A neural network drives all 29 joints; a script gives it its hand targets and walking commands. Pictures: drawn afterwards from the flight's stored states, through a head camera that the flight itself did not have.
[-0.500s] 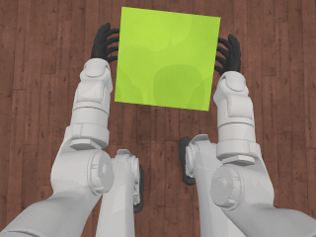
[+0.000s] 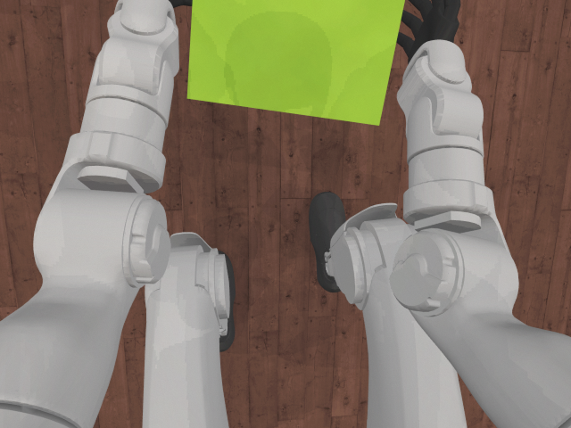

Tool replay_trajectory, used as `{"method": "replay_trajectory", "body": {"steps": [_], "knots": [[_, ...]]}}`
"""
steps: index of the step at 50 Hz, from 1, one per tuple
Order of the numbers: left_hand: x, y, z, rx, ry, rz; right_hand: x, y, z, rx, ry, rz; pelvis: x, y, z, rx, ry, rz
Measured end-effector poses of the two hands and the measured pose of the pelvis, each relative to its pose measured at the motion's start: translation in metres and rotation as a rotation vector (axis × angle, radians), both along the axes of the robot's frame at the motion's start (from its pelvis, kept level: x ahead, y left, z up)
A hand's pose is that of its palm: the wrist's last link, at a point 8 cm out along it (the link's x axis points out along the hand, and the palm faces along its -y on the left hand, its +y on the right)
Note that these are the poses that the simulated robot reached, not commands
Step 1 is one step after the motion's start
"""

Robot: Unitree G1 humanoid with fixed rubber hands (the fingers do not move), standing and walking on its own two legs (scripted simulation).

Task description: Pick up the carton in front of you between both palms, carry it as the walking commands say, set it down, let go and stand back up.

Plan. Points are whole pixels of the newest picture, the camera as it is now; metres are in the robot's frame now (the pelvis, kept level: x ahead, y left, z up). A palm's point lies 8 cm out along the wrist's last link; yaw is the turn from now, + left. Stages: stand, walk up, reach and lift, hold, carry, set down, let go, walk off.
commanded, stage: set down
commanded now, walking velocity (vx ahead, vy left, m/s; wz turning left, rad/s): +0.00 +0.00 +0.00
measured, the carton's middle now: (291, 35) +0.54 -0.07 -0.25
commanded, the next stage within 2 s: none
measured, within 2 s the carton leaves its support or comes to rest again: rests again in 0.70 s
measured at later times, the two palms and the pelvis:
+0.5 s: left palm (168, 4) +0.57 +0.08 -0.19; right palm (427, 41) +0.50 -0.22 -0.16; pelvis +0.00 +0.01 -0.03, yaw -1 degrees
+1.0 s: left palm (179, 4) +0.58 +0.07 -0.21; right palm (430, 31) +0.52 -0.24 -0.19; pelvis +0.00 +0.00 -0.04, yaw -2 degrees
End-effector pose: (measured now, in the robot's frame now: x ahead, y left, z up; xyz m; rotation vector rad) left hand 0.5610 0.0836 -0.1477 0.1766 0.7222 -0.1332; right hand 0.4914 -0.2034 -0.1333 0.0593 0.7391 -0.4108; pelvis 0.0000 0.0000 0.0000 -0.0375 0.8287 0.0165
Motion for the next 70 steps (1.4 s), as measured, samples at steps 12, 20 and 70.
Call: {"method": "replay_trajectory", "body": {"steps": [12,20,70], "knots": [[0.009,-0.003,-0.043,-0.025,0.032,-0.043,0.012,-0.006,-0.024,-0.016,0.045,0.015,0.007,0.007,-0.017,-0.031,0.026,0.005],[0.008,-0.005,-0.042,-0.028,0.026,-0.054,0.01,-0.01,-0.026,-0.009,0.039,0.023,0.003,0.008,-0.021,-0.033,0.02,0.012],[-0.001,0.012,-0.106,-0.023,0.022,-0.097,-0.004,-0.049,-0.08,-0.042,0.091,-0.002,0.001,0.001,-0.041,-0.044,-0.081,-0.003]]}}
